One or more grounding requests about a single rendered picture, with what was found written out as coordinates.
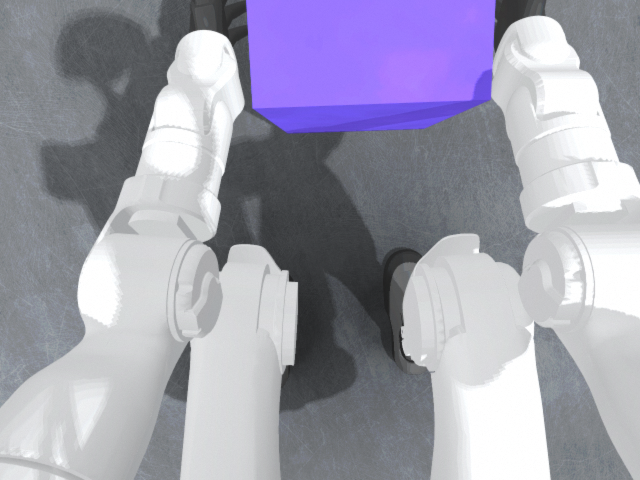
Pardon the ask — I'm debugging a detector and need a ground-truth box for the robot left forearm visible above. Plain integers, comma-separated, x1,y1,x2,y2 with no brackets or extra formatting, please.
78,30,245,322

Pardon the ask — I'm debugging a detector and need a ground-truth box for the left robot upper arm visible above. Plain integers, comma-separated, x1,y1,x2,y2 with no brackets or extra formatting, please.
0,233,223,480

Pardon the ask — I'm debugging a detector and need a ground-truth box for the robot thigh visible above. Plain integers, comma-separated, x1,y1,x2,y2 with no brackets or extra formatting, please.
180,262,298,480
405,253,551,480

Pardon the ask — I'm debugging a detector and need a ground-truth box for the right robot upper arm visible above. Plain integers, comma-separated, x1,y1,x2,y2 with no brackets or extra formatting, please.
518,223,640,480

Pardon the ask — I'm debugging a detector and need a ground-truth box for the carton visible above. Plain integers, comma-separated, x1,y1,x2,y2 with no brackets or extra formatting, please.
246,0,496,134

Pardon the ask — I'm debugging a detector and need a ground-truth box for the robot left hand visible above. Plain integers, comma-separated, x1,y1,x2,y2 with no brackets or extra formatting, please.
189,0,248,47

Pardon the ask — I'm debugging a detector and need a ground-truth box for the robot right forearm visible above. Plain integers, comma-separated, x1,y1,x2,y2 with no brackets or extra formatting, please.
491,16,640,234

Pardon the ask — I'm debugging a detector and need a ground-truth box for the robot right hand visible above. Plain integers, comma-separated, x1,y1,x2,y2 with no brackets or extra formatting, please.
494,0,546,53

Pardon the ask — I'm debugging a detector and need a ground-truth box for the robot left thigh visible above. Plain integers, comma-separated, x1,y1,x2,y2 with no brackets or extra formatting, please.
180,262,298,480

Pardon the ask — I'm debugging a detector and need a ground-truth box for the robot right thigh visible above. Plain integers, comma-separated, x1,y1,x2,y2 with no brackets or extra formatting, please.
405,253,551,480

